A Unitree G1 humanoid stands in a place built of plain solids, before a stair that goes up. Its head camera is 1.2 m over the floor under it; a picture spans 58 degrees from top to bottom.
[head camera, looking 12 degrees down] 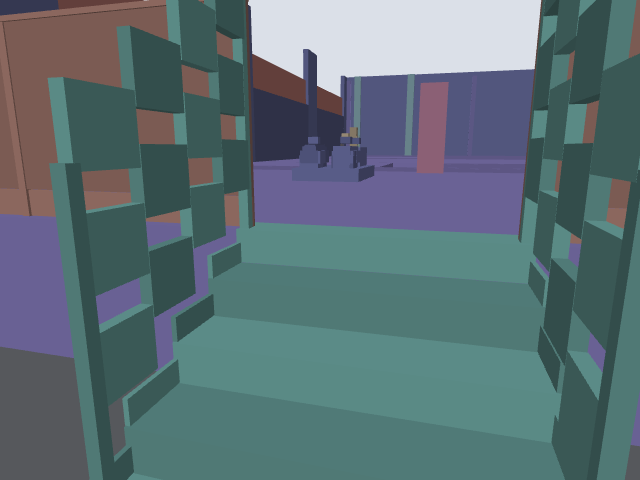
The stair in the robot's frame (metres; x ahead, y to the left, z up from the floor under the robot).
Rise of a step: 0.16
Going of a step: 0.28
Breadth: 1.32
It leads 16 degrees to the right of straight ahead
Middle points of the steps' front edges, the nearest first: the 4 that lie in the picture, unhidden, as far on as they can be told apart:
1.05 -0.01 0.33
1.32 -0.08 0.49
1.59 -0.16 0.66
1.86 -0.23 0.82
